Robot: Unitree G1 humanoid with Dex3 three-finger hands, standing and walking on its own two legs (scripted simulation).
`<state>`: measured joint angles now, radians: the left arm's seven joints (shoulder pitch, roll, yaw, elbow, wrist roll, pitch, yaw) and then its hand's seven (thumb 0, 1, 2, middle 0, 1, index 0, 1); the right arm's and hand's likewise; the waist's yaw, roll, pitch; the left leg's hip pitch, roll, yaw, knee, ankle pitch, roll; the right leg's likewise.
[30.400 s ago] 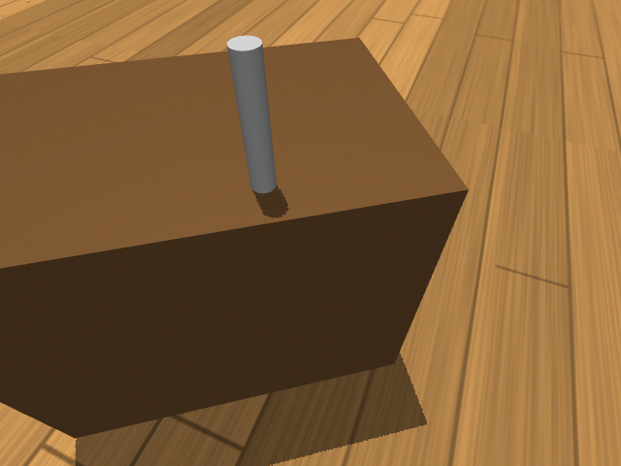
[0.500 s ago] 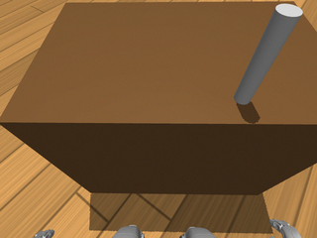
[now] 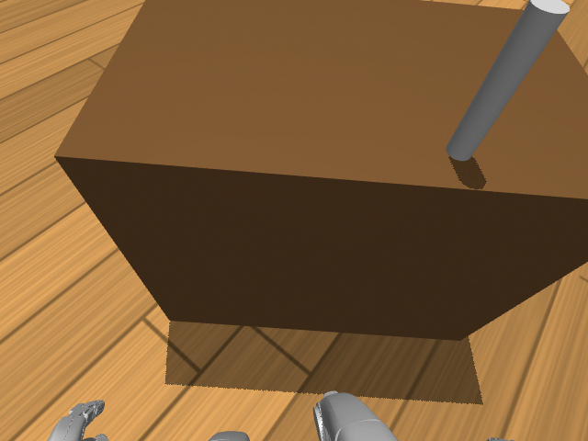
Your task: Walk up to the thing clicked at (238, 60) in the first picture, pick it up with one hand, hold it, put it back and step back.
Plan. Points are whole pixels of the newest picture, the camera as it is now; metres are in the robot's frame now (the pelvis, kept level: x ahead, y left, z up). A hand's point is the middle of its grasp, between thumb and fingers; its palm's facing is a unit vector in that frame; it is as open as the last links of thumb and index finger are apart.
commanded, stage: step back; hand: right
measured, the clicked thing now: (495, 92) +0.55 -0.27 +0.15
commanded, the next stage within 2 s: none
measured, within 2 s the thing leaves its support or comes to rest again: neither
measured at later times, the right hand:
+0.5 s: hand out of the picture -0.05 -0.29 -0.17, palm faces +0.01 +0.93 -0.36, open 7.4 cm
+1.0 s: hand out of the picture -0.18 -0.30 -0.15, palm faces +0.04 +0.90 -0.42, open 7.4 cm
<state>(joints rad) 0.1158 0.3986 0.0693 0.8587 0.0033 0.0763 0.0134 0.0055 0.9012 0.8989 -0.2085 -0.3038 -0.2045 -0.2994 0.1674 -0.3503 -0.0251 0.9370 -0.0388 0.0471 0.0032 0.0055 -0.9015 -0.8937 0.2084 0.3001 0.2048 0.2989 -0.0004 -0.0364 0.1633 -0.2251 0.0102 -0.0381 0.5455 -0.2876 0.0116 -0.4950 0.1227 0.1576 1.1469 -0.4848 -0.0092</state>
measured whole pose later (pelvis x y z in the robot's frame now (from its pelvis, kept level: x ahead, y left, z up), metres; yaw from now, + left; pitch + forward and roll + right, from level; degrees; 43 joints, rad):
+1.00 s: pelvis -0.30 -0.02 -0.02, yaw -8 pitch -2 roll +0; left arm 0.21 0.40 0.07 0.87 0.02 0.05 0.00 0.01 0.90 0.90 -0.21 -0.30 -0.20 -0.30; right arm 0.07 -0.40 -0.05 0.80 -0.03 0.05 0.00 0.00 -0.90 -0.89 0.21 0.30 0.20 0.30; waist 0.04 0.00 0.19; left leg -0.43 0.07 0.02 0.63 -0.17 -0.02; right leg -0.20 0.02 0.08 0.65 -0.42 0.02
